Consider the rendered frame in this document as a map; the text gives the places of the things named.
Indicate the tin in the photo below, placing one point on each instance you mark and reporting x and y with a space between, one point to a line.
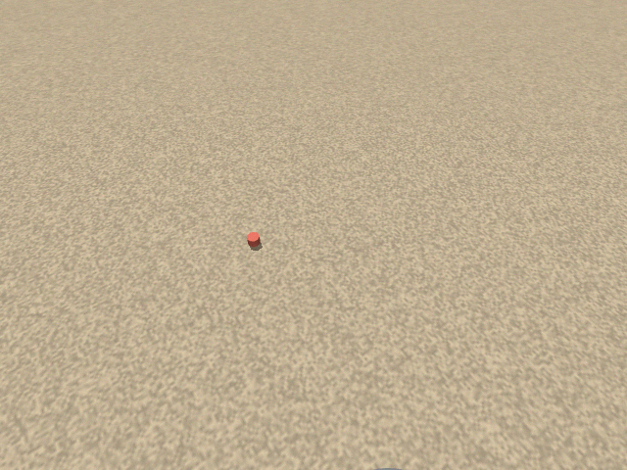
253 239

